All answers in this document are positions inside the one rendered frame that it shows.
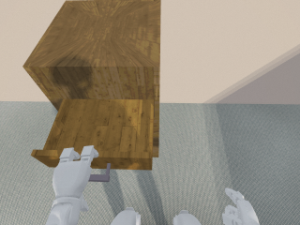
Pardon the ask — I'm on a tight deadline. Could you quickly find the cabinet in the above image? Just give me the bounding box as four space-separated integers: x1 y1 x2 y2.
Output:
22 0 161 158

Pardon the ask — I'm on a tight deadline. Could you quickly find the right robot hand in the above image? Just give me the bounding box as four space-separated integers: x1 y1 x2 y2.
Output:
222 187 260 225

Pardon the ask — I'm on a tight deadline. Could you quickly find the left robot hand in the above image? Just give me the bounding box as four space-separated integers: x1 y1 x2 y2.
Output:
52 145 99 212

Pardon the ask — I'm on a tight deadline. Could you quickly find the robot left forearm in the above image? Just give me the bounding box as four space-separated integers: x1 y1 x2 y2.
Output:
45 197 82 225

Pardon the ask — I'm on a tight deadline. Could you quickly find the robot left shin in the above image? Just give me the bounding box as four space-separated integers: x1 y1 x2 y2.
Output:
126 207 135 211

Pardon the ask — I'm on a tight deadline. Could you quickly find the drawer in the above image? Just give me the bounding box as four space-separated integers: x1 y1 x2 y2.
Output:
31 98 155 171

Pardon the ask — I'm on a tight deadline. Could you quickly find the right robot thigh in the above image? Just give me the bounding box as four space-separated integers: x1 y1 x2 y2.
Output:
172 213 202 225

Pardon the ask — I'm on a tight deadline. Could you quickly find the handle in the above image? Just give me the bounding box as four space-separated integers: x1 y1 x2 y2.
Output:
88 163 111 182

